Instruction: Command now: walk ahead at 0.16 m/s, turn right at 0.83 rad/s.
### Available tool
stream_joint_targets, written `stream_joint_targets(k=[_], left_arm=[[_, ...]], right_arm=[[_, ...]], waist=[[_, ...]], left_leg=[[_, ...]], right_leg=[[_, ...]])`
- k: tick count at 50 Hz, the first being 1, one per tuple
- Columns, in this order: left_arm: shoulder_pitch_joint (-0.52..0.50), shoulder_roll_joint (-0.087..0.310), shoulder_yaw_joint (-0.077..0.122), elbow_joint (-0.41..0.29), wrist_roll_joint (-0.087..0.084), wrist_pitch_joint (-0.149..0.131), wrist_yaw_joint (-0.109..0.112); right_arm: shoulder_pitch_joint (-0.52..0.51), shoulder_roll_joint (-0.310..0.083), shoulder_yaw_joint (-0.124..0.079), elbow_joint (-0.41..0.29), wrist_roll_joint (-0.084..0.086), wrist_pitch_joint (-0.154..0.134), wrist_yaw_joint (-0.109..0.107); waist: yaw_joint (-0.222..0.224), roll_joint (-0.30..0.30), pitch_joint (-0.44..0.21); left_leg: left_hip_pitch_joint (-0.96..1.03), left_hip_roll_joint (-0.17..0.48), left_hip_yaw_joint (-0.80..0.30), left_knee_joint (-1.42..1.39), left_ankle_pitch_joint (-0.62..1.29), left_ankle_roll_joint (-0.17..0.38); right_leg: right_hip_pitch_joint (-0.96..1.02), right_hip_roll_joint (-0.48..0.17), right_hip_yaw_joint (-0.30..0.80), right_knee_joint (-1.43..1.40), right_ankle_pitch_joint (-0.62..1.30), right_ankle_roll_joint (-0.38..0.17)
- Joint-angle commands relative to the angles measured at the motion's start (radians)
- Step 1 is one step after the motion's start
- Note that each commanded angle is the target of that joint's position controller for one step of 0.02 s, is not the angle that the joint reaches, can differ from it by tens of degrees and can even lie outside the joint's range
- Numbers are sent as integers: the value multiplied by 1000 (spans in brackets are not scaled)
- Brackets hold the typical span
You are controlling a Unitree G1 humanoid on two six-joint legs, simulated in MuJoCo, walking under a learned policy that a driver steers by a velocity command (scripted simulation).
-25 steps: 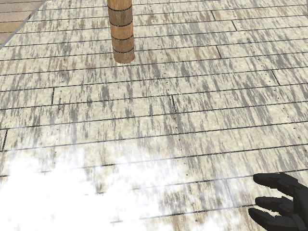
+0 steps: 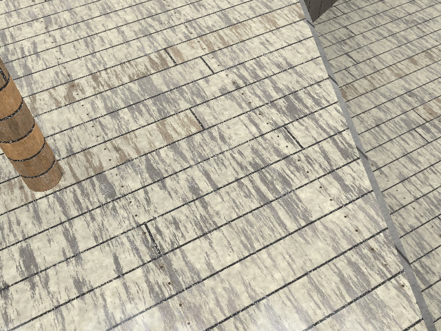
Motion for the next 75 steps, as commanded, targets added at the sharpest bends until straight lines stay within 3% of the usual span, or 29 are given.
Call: stream_joint_targets(k=[1,2,3,6,10,12,16,21,24,27,28,29,30,31,32,34,35,42,49,52,57,59,60,61,62,63,65,72,75], left_arm=[[94,269,72,-130,47,-9,13],[43,218,63,-151,22,-14,3],[14,149,47,-146,-19,-12,13],[-37,112,31,-166,-8,6,39],[30,63,-1,-117,20,7,61],[-15,22,-22,-102,32,16,62],[-55,97,4,-103,44,43,67],[-54,76,10,-84,24,54,82],[-91,91,22,-80,20,62,84],[-120,100,33,-75,-7,69,88],[-111,91,35,-64,-21,67,88],[-79,64,34,-63,-9,60,84],[-134,17,21,-123,41,51,79],[-234,48,25,-146,38,32,80],[-230,68,34,-132,14,28,81],[-200,69,40,-95,10,33,93],[-197,61,40,-99,10,34,92],[-205,57,37,-81,-3,19,82],[-151,39,16,-31,-5,21,56],[-163,81,22,-43,-20,17,46],[-96,102,26,-50,-35,5,25],[-35,126,33,-47,-22,0,25],[24,225,60,-48,-11,-5,31],[76,261,75,-33,-17,-1,33],[117,194,56,-27,-11,1,41],[82,176,55,-34,-15,4,52],[8,170,57,-60,-40,25,70],[-2,206,79,-99,-34,71,102],[-14,190,69,-115,-42,70,94]], right_arm=[[169,-110,5,-113,-18,-30,44],[36,-167,-10,-133,-2,-23,42],[-44,-145,-11,-138,-23,-5,23],[-24,-143,-15,-107,-15,32,15],[-2,-63,9,-65,-8,42,-6],[16,-48,15,-46,3,59,-9],[-70,-131,-9,-88,21,74,-12],[-40,-118,-12,-98,18,66,1],[20,-104,-13,-88,15,59,17],[110,-97,-20,-67,20,55,37],[144,-109,-28,-57,15,53,38],[165,-192,-53,-65,6,51,28],[148,-322,-80,-97,-2,47,16],[187,-279,-74,-117,-45,34,23],[151,-257,-70,-114,-44,24,27],[71,-202,-59,-134,13,34,10],[55,-188,-53,-143,25,43,0],[72,-211,-61,-170,15,73,-26],[21,-78,15,-155,-39,71,-13],[8,-136,3,-137,-46,64,2],[-20,-177,-23,-126,-9,79,-17],[-35,-165,-29,-130,-2,72,-25],[-56,-138,-27,-163,-27,58,-25],[-113,-123,-24,-191,-56,48,-23],[-94,-115,-23,-184,-49,38,-13],[-89,-104,-25,-176,-27,36,-4],[-116,-95,-26,-174,-18,39,1],[-109,-91,-31,-148,-1,11,4],[-104,-97,-33,-146,13,-3,32]], waist=[[5,-192,-541],[17,-45,-384],[4,100,-287],[-36,30,-204],[-4,8,-305],[-15,-36,-299],[38,-131,-151],[53,-106,-145],[27,-109,-177],[-27,-108,-211],[-50,-84,-194],[-35,91,-172],[4,372,-145],[-89,271,-242],[-57,165,-220],[-29,97,-198],[-15,109,-200],[-22,142,-203],[-44,149,-203],[-58,165,-131],[-26,118,-123],[11,76,-166],[9,-101,-229],[41,-262,-214],[53,-197,-249],[36,-121,-227],[17,-41,-183],[9,-133,-216],[12,-169,-212]], left_leg=[[-526,-131,-359,713,-158,-52],[-564,-97,-347,625,-72,-21],[-568,-46,-336,506,3,-4],[-424,8,-310,326,53,-26],[-356,40,-250,248,125,-79],[-287,67,-248,145,190,-88],[-344,70,-228,61,170,-81],[-425,98,-205,21,80,-70],[-339,74,-150,-81,54,-57],[-212,32,-98,-324,192,-15],[-141,18,-119,-464,329,23],[-20,141,-355,-568,556,96],[128,362,-686,-516,1031,265],[147,380,-730,-540,1011,366],[158,319,-649,-530,944,319],[142,242,-564,-508,872,229],[133,216,-548,-504,891,218],[149,151,-626,-493,809,197],[2,157,-515,-469,861,187],[-32,169,-510,-484,838,204],[109,209,-525,-408,957,227],[64,140,-448,-317,902,157],[-69,8,-338,-121,709,76],[-354,-160,-229,97,9,-24],[-446,-138,-298,240,-217,-41],[-478,-103,-325,301,-170,-48],[-511,-69,-321,214,-51,-62],[-345,-112,-298,-161,108,-88],[-171,-106,-281,-302,168,-64]], right_leg=[[798,-403,915,-273,399,-352],[659,-348,823,-315,164,-287],[547,-285,717,-335,-17,-193],[313,-221,540,-303,180,-137],[326,-219,343,-229,628,-127],[284,-187,260,-255,442,-91],[262,-231,289,-336,-13,-108],[428,-327,314,-308,81,-137],[449,-328,240,-260,281,-118],[462,-320,165,-163,360,-64],[409,-283,120,-93,276,-6],[228,-190,22,113,16,97],[-117,-16,-10,361,-495,195],[-185,12,136,515,-555,187],[-206,-10,171,569,-478,174],[-210,-38,181,545,-360,183],[-190,-34,184,544,-318,194],[-161,26,207,339,-205,226],[95,-95,126,188,-153,220],[149,-76,81,116,-203,192],[107,-50,79,-24,-225,146],[248,-64,150,-169,67,93],[407,-195,381,-177,443,-6],[548,-367,625,-221,727,-186],[607,-395,668,-236,662,-223],[603,-345,599,-223,584,-180],[564,-261,516,-227,451,-100],[463,-177,576,-225,341,-48],[280,-129,632,-314,-380,-42]])
Keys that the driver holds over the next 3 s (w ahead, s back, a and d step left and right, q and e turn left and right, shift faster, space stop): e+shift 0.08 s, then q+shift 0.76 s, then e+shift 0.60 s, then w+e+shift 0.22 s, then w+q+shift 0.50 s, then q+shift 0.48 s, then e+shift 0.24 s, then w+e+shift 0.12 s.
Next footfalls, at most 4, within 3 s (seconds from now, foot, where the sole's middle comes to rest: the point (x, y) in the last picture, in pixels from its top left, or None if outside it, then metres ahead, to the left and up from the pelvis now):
0.56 left None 0.13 0.19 -0.74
1.18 right None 0.24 0.00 -0.74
1.58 left None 0.27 0.24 -0.74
2.02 right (282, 304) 0.50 -0.13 -0.74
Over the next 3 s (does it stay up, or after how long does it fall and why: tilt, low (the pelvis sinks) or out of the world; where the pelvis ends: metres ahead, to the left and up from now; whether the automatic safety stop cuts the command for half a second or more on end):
stays up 0.87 0.03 0.03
